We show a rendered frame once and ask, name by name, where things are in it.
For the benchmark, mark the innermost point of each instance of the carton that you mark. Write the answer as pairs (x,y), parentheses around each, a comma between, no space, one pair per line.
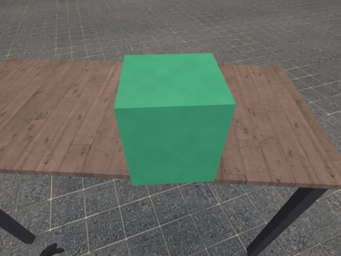
(173,113)

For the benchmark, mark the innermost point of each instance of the table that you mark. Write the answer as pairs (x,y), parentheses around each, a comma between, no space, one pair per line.
(57,118)

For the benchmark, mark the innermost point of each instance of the robot left hand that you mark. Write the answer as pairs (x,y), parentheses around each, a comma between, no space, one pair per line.
(51,250)

